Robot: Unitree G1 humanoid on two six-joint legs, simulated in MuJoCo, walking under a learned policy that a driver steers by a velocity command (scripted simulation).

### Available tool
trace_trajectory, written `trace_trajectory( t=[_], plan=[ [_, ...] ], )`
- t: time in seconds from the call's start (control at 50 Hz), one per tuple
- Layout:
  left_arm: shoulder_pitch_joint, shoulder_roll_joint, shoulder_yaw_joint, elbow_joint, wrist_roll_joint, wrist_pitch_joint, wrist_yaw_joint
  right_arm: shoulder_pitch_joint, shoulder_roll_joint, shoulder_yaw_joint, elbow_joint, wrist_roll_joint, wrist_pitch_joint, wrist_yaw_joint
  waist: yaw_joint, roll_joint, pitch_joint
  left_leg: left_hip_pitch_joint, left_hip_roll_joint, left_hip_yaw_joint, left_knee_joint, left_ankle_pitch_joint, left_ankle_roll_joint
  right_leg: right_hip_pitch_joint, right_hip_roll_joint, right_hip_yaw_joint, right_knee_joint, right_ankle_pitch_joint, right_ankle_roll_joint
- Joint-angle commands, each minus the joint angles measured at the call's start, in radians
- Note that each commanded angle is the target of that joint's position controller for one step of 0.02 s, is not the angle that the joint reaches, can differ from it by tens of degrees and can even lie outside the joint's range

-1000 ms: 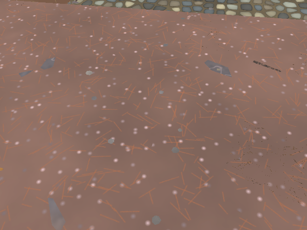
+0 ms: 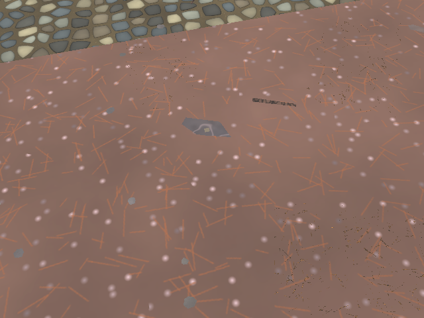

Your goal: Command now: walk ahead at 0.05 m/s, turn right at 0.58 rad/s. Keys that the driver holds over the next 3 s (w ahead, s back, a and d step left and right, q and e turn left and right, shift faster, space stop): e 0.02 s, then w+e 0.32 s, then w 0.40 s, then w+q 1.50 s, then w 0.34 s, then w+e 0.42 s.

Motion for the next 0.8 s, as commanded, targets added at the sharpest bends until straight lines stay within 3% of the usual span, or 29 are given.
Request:
trace_trajectory(
  t=[0.02,0.06,0.1,0.22,0.26,0.28,0.3,0.32,0.34,0.36,0.38,0.4,0.44,0.54,0.6,0.66,0.68,0.7,0.72,0.74,0.76,0.78,0.8],
  plan=[
    [0.028,0.142,0.032,-0.059,0.004,-0.015,-0.002,0.121,-0.071,-0.018,-0.029,0.002,0.021,-0.002,-0.028,-0.062,-0.181,0.004,-0.004,-0.034,-0.048,0.046,-0.007,0.137,-0.254,0.316,-0.183,0.215,-0.134],
    [0.043,0.149,0.036,-0.062,0.003,-0.01,-0.002,0.085,-0.083,-0.019,-0.05,-0.006,0.023,0.006,-0.012,-0.099,-0.19,-0.009,0.0,-0.041,-0.121,0.064,-0.017,0.138,-0.228,0.37,-0.246,-0.185,-0.125],
    [0.049,0.161,0.04,-0.071,0.006,-0.001,-0.005,0.043,-0.104,-0.022,-0.073,-0.008,0.022,0.015,0.002,-0.147,-0.163,-0.03,-0.011,-0.038,-0.187,0.06,-0.027,0.137,-0.227,0.445,-0.304,-0.432,-0.119],
    [0.077,0.187,0.053,-0.075,0.013,-0.004,-0.014,0.023,-0.102,-0.015,-0.099,0.003,-0.012,0.021,0.007,-0.139,-0.142,0.071,-0.057,-0.033,-0.378,0.006,0.0,0.12,-0.218,0.518,-0.313,-0.519,-0.107],
    [0.028,0.181,0.054,-0.093,0.012,-0.001,-0.022,0.088,-0.104,-0.013,-0.089,0.016,-0.024,0.019,-0.034,-0.148,-0.131,0.235,-0.092,-0.02,-0.509,-0.042,0.034,0.012,-0.185,0.504,-0.308,-0.519,-0.088],
    [-0.012,0.173,0.054,-0.107,0.01,0.003,-0.025,0.151,-0.106,-0.013,-0.073,0.023,-0.029,0.013,-0.072,-0.147,-0.117,0.353,-0.113,-0.002,-0.621,-0.024,0.057,-0.067,-0.155,0.485,-0.299,-0.506,-0.062],
    [-0.075,0.159,0.053,-0.13,0.008,0.006,-0.024,0.267,-0.107,-0.015,-0.04,0.024,-0.034,0.002,-0.14,-0.131,-0.091,0.516,-0.123,0.033,-0.813,0.068,0.082,-0.178,-0.092,0.433,-0.259,-0.504,0.001],
    [-0.102,0.111,0.044,-0.153,0.001,0.002,-0.018,0.349,-0.176,-0.03,-0.014,0.015,-0.04,-0.017,-0.165,-0.007,-0.06,0.676,-0.016,-0.045,-0.95,0.02,0.101,-0.354,0.005,0.32,-0.074,-0.512,0.087],
    [0.02,-0.008,0.012,-0.139,-0.008,-0.006,-0.007,0.287,-0.211,-0.028,-0.046,0.017,-0.046,-0.028,-0.087,0.224,-0.117,0.702,0.312,-0.379,-0.991,-0.215,0.104,-0.411,0.076,0.161,0.34,-0.489,0.078],
    [-0.043,0.079,0.024,-0.166,0.018,-0.02,-0.015,0.151,-0.268,-0.041,-0.091,-0.011,-0.045,-0.03,-0.052,0.159,-0.016,0.463,0.399,-0.616,-1.098,-0.397,0.19,-0.507,0.029,0.153,0.42,-0.316,0.083],
    [-0.044,0.119,0.031,-0.17,0.03,-0.027,-0.032,0.106,-0.223,-0.035,-0.086,-0.01,-0.054,-0.023,0.002,0.083,0.029,0.377,0.359,-0.564,-1.099,-0.379,0.203,-0.449,-0.029,0.211,0.484,-0.209,0.074],
    [0.011,0.131,0.035,-0.14,0.034,-0.032,-0.05,0.072,-0.183,-0.025,-0.086,0.002,-0.068,-0.008,0.031,0.067,0.017,0.373,0.282,-0.45,-1.084,-0.279,0.181,-0.417,-0.023,0.2,0.53,-0.143,0.081],
    [0.075,0.128,0.032,-0.101,0.04,-0.03,-0.067,0.093,-0.168,-0.021,-0.082,0.008,-0.086,0.01,0.025,0.096,-0.017,0.376,0.191,-0.271,-1.073,-0.127,0.16,-0.369,-0.024,0.153,0.604,-0.095,0.103],
    [-0.111,0.089,0.004,-0.157,0.035,-0.03,-0.077,0.266,-0.161,-0.026,-0.013,0.01,-0.108,0.033,-0.074,0.087,0.02,0.492,0.177,-0.143,-1.057,0.139,0.189,-0.431,-0.063,0.117,0.454,-0.038,0.131],
    [-0.211,0.062,-0.018,-0.19,0.033,-0.035,-0.089,0.295,-0.165,-0.026,0.011,0.015,-0.106,0.037,-0.1,0.128,0.016,0.472,0.165,-0.069,-1.033,0.292,0.183,-0.3,-0.109,-0.005,0.253,-0.04,0.135],
    [-0.243,0.059,-0.028,-0.203,0.03,-0.041,-0.085,0.338,-0.188,-0.032,0.043,0.016,-0.096,0.038,-0.113,0.159,0.018,0.457,0.187,-0.052,-0.977,0.48,0.179,-0.138,-0.093,-0.086,0.117,-0.126,0.092],
    [-0.211,0.068,-0.025,-0.197,0.029,-0.045,-0.077,0.34,-0.199,-0.034,0.052,0.016,-0.092,0.037,-0.094,0.161,0.006,0.462,0.203,-0.054,-0.936,0.584,0.179,-0.078,-0.074,-0.1,0.088,-0.146,0.07],
    [-0.131,0.078,-0.019,-0.172,0.028,-0.052,-0.066,0.328,-0.207,-0.033,0.057,0.018,-0.089,0.036,-0.045,0.147,-0.028,0.467,0.201,-0.036,-0.843,0.763,0.169,0.025,-0.046,-0.106,0.037,-0.137,0.048],
    [0.024,0.098,-0.007,-0.118,0.036,-0.066,-0.051,0.317,-0.199,-0.029,0.062,0.026,-0.087,0.035,0.032,0.093,-0.114,0.437,0.159,0.025,-0.655,0.883,0.146,0.223,-0.027,-0.099,-0.03,-0.084,0.022],
    [0.199,0.152,0.01,-0.073,0.052,-0.078,-0.036,0.296,-0.172,-0.018,0.042,0.031,-0.088,0.034,0.109,0.032,-0.244,0.28,0.119,0.059,-0.429,0.708,0.12,0.487,-0.147,0.032,-0.031,-0.146,-0.012],
    [0.325,0.286,0.038,-0.06,0.062,-0.081,-0.02,0.32,-0.042,0.017,-0.029,0.051,-0.093,0.049,0.126,-0.26,-0.389,-0.092,-0.028,0.109,-0.058,0.116,0.067,0.796,-0.496,0.527,-0.112,-0.292,-0.119],
    [0.328,0.271,0.037,-0.047,0.027,-0.077,-0.013,0.268,-0.136,-0.012,-0.012,0.029,-0.088,0.037,0.136,-0.182,-0.378,-0.157,-0.055,-0.04,0.074,-0.067,0.091,0.683,-0.531,0.678,-0.202,-0.207,-0.134],
    [0.23,0.223,0.02,-0.048,0.025,-0.077,-0.012,0.221,-0.137,-0.017,-0.026,0.032,-0.087,0.039,0.082,-0.128,-0.225,-0.189,-0.002,-0.082,0.098,-0.001,0.109,0.566,-0.482,0.487,-0.189,-0.159,-0.106]
  ],
)
Next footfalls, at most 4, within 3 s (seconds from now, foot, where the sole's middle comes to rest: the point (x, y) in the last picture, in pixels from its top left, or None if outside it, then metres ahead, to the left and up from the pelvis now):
0.32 left None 0.08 0.13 -0.77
0.74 right None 0.24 -0.17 -0.77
1.24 left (257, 268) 0.58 -0.07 -0.77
1.78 right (295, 185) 0.89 -0.23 -0.77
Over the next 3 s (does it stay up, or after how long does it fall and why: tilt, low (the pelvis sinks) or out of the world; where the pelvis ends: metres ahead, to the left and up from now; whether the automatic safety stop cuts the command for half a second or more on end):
stays up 1.31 0.13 0.00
